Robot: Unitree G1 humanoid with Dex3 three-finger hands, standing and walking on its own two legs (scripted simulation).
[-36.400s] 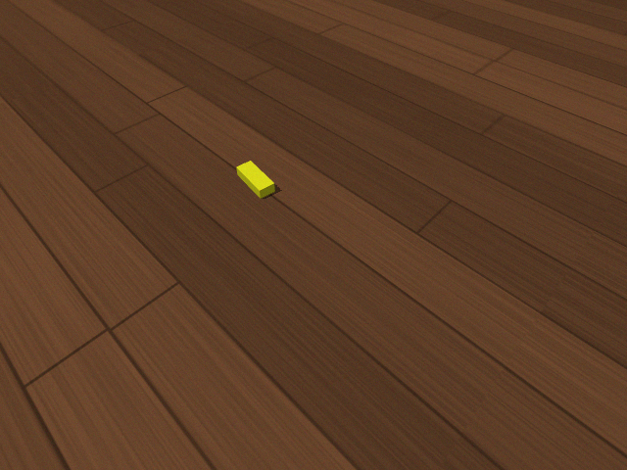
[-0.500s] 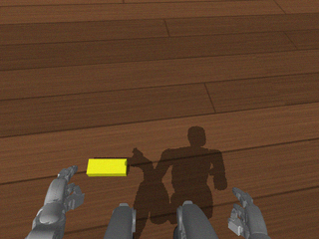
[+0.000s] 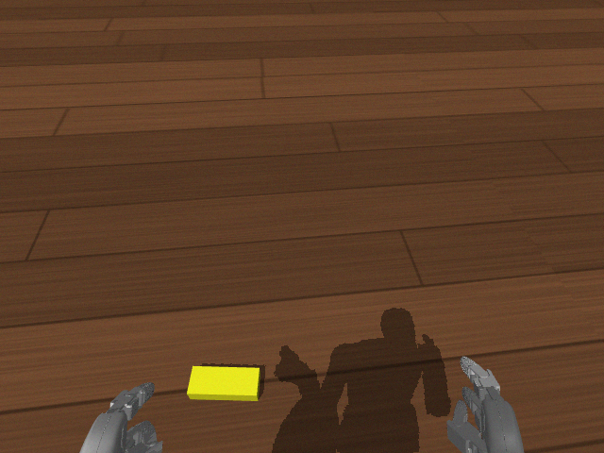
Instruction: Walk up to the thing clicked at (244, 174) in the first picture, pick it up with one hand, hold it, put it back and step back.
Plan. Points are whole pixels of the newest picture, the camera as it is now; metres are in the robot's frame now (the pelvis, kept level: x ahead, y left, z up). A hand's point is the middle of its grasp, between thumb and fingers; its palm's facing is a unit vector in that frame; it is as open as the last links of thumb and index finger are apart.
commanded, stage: home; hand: left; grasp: from above
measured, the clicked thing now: (225, 383) +0.46 +0.22 -0.69
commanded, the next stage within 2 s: stand in 1.84 s
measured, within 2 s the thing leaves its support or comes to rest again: neither
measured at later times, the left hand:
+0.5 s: hand (160, 450) +0.16 +0.18 -0.05, palm faces +0.05 -0.98 -0.21, open 7.4 cm
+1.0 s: hand (165, 452) +0.16 +0.17 -0.05, palm faces +0.04 -0.98 -0.21, open 7.4 cm
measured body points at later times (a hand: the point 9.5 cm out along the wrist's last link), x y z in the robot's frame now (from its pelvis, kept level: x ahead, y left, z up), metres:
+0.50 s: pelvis +0.00 +0.00 +0.00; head +0.01 +0.00 +0.45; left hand +0.16 +0.23 -0.03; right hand +0.15 -0.24 -0.07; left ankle +0.01 +0.12 -0.68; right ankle +0.01 -0.14 -0.68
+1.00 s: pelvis +0.00 -0.01 +0.00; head +0.01 +0.00 +0.45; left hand +0.15 +0.22 -0.03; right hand +0.16 -0.25 -0.06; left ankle +0.01 +0.12 -0.68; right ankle +0.01 -0.14 -0.68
